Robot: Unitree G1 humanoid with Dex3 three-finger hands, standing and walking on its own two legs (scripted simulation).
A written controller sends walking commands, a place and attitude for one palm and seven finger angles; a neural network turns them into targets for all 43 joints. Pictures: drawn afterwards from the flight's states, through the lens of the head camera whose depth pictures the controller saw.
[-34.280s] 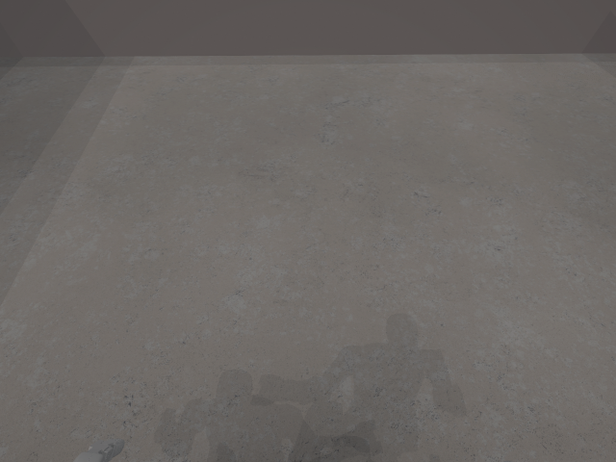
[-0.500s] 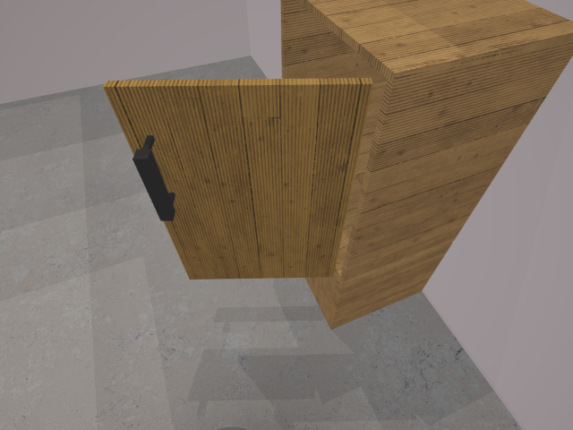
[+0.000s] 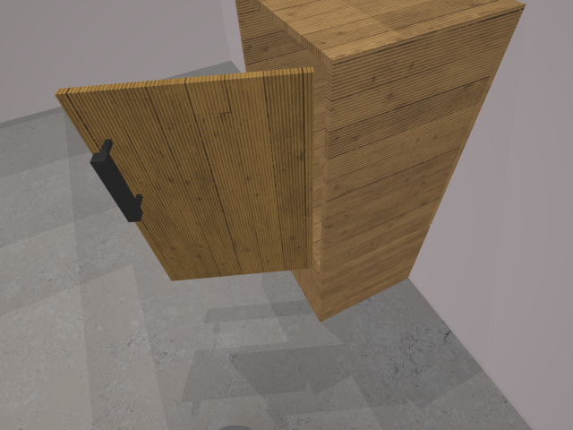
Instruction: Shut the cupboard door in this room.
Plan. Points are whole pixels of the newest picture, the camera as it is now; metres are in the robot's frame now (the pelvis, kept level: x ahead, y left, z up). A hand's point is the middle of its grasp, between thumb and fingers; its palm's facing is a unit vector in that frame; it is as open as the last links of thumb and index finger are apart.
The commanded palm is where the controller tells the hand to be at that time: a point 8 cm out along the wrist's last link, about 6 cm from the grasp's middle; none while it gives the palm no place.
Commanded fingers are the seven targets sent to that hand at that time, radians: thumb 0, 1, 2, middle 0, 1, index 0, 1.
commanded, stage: come to a stop and stand still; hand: left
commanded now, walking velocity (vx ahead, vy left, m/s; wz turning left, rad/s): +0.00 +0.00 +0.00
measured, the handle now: (121, 181) +0.52 +0.35 +0.03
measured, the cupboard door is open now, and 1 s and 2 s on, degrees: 69 69 69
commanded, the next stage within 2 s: look again from close up in 0.50 s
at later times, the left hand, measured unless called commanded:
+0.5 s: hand out of the picture -0.03 +0.16 -0.17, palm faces +0.06 -0.98 -0.19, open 7.3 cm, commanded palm none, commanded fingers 0.00 0.90 0.90 -0.20 -0.30 -0.20 -0.30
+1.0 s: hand out of the picture -0.05 +0.19 -0.17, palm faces +0.05 -0.98 -0.19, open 7.3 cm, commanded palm none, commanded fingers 0.00 0.90 0.90 -0.20 -0.30 -0.20 -0.30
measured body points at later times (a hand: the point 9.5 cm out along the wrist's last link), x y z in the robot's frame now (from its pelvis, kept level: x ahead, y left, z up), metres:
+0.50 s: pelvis -0.03 -0.01 +0.01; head -0.02 -0.01 +0.46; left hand -0.03 +0.21 -0.15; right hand -0.03 -0.22 -0.15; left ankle -0.04 +0.12 -0.73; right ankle -0.01 -0.09 -0.73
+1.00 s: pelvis -0.06 +0.02 +0.00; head -0.08 +0.02 +0.45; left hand -0.06 +0.24 -0.16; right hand -0.05 -0.19 -0.16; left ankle -0.04 +0.12 -0.73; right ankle -0.01 -0.09 -0.73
